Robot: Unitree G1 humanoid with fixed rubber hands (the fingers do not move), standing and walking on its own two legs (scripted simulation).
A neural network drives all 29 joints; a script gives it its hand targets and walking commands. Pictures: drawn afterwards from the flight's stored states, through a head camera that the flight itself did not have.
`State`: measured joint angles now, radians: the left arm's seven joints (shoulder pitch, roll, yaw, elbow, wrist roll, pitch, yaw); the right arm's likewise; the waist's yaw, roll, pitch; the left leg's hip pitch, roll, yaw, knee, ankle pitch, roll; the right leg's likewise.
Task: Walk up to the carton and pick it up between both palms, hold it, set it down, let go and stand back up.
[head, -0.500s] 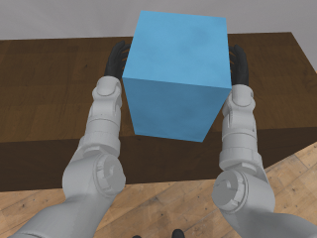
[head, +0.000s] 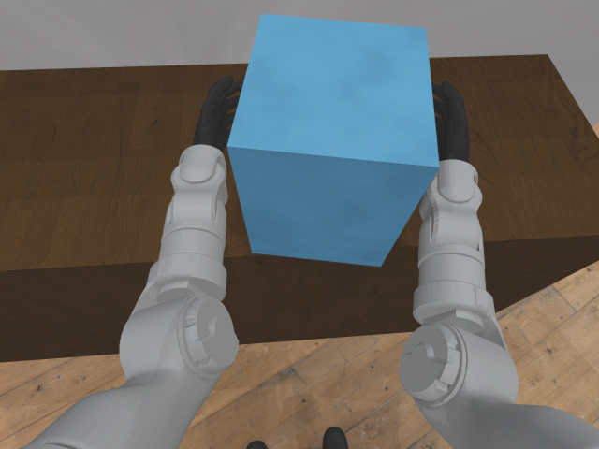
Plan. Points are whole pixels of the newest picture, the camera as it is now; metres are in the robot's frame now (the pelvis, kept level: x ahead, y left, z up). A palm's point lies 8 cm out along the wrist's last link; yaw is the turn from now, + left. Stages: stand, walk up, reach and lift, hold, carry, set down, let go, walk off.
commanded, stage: set down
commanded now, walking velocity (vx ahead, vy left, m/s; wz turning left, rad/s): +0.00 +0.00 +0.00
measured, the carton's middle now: (327, 154) +0.47 -0.08 +0.06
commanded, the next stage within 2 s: none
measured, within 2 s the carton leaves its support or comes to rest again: rests again in 0.26 s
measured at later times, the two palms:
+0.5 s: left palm (175, 121) +0.50 +0.11 +0.11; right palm (437, 145) +0.43 -0.22 +0.10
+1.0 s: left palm (141, 82) +0.48 +0.12 +0.19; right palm (509, 99) +0.40 -0.25 +0.19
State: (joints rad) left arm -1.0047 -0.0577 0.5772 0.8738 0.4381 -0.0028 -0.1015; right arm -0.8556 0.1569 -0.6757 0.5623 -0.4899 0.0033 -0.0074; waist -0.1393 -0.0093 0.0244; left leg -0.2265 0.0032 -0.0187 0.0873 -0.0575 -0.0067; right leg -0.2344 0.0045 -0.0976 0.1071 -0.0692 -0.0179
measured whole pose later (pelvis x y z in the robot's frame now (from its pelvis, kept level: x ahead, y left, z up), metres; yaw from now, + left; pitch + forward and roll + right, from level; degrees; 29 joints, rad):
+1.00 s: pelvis -0.05 +0.01 -0.02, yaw -2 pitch +23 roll -1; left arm -1.43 0.40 -0.18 1.48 -0.39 0.03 0.06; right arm -1.35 -0.28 -0.07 1.30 0.25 0.16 -0.13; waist -0.18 0.02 -0.28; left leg -0.67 0.01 0.00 0.36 -0.09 0.00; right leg -0.66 0.01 -0.05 0.30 -0.05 -0.02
